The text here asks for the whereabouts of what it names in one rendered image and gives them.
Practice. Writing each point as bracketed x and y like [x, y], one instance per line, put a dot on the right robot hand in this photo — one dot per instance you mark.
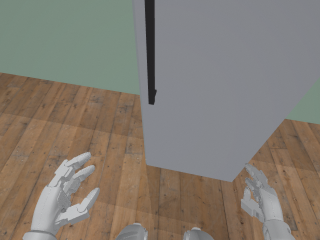
[270, 208]

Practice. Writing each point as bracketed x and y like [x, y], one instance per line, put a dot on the fridge door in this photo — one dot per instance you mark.
[227, 73]

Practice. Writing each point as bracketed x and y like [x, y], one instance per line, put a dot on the robot left thigh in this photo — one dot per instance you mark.
[133, 232]

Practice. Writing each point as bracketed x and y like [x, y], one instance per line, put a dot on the robot thigh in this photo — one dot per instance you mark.
[133, 232]
[195, 234]

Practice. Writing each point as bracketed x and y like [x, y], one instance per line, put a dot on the robot right thigh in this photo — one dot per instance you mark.
[195, 234]

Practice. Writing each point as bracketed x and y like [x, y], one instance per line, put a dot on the handle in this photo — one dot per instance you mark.
[150, 48]

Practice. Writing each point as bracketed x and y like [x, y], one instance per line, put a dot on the left robot forearm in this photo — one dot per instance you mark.
[38, 235]

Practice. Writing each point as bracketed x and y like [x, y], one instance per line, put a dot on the right robot forearm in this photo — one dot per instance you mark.
[276, 230]

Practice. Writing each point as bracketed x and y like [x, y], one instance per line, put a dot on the left robot hand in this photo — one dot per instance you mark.
[56, 195]

